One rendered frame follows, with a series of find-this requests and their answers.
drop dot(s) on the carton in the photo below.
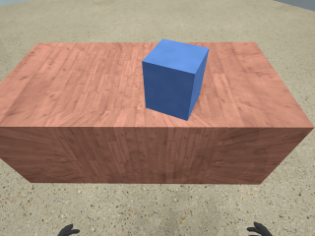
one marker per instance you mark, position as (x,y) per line
(173,74)

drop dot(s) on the robot right hand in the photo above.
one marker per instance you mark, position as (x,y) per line
(260,229)

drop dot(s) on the robot left hand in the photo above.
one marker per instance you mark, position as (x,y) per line
(67,230)

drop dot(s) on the pedestal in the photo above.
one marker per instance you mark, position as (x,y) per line
(75,113)

